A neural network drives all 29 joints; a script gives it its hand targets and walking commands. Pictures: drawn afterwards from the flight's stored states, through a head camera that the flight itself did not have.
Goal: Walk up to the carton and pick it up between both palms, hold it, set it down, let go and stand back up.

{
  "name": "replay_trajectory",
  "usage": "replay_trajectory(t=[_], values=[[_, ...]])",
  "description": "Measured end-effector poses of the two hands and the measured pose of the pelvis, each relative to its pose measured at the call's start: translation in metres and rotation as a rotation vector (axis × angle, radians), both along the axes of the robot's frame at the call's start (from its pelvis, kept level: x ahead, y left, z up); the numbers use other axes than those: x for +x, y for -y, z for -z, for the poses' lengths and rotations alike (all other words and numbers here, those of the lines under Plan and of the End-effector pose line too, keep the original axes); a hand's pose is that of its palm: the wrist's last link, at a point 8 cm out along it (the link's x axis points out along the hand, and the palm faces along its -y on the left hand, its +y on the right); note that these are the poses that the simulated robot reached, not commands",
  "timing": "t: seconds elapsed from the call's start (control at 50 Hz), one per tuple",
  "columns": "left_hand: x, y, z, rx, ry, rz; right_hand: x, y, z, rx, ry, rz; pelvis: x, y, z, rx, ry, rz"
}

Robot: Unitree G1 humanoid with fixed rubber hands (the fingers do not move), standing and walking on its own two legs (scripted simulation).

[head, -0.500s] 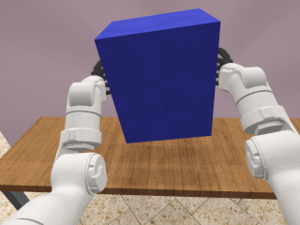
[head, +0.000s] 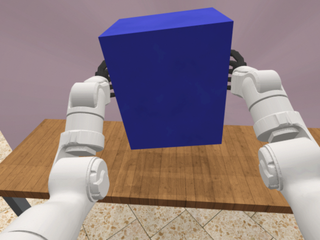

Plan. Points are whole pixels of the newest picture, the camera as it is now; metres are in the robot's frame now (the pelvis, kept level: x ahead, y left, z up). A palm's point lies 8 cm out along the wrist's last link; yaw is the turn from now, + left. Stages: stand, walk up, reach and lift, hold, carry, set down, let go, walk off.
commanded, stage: hold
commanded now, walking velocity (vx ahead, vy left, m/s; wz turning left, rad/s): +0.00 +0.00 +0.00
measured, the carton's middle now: (170, 81) +0.40 +0.00 +0.28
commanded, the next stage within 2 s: none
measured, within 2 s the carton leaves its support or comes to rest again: neither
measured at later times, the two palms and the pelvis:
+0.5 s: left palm (110, 85) +0.37 +0.14 +0.28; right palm (246, 79) +0.37 -0.18 +0.30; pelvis +0.00 +0.00 +0.00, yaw -1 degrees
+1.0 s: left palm (102, 86) +0.37 +0.16 +0.28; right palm (237, 76) +0.38 -0.16 +0.30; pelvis +0.00 +0.00 +0.00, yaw +0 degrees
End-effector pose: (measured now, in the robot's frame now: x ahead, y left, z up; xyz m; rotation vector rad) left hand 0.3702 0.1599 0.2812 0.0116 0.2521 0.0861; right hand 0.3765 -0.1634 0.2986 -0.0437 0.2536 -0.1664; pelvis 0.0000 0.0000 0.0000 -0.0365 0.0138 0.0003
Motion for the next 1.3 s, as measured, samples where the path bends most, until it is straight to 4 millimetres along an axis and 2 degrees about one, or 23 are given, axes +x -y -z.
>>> replay_trajectory(t=[0.26,0.5,0.7,0.98,1.16,1.3], values=[[0.001,0.009,0.006,-0.017,0.007,0.015,-0.002,0.009,-0.001,0.01,0.008,0.016,0.004,-0.005,0.0,0.002,-0.001,0.009],[-0.004,0.019,-0.003,0.0,0.009,-0.003,-0.005,0.018,0.002,0.025,0.008,0.002,0.005,0.001,-0.001,0.005,0.008,0.019],[-0.006,0.009,-0.008,0.01,0.007,-0.018,-0.003,0.009,0.003,0.006,0.0,-0.018,0.002,0.006,0.0,0.003,0.004,0.003],[0.001,-0.002,0.002,-0.002,0.004,0.003,0.001,-0.003,-0.001,-0.005,-0.005,0.001,0.001,-0.001,0.0,-0.001,-0.002,-0.006],[0.002,0.005,0.007,-0.016,0.01,0.011,-0.001,0.005,-0.002,0.003,0.004,0.017,0.004,-0.006,0.0,0.002,-0.003,0.005],[-0.001,0.015,0.003,-0.012,0.012,0.006,-0.005,0.015,0.001,0.016,0.003,0.014,0.006,-0.005,-0.001,0.004,0.002,0.013]])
